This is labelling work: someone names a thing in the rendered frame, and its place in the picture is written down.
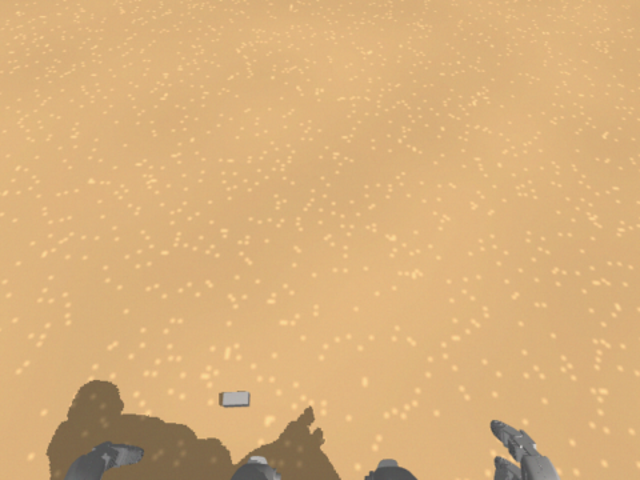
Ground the left robot hand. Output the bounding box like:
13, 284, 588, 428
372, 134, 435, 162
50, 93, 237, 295
64, 441, 144, 480

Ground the small box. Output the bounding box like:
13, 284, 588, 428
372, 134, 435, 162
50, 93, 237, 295
223, 392, 250, 408

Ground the right robot hand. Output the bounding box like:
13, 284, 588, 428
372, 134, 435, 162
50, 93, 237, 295
490, 420, 561, 480

